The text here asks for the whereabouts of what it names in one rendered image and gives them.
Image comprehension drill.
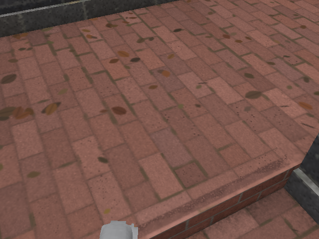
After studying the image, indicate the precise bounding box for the left robot thigh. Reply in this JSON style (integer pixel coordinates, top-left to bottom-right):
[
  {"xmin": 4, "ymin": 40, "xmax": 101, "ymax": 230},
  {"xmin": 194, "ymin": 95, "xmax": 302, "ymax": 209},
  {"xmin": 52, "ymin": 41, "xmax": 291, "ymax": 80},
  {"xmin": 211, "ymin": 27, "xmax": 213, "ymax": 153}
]
[{"xmin": 100, "ymin": 220, "xmax": 139, "ymax": 239}]

